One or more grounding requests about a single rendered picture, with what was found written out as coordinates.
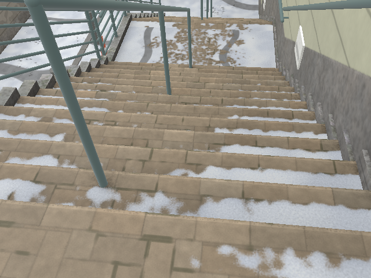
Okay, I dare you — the stairs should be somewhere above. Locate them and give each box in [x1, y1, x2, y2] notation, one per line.
[141, 16, 267, 21]
[0, 61, 371, 232]

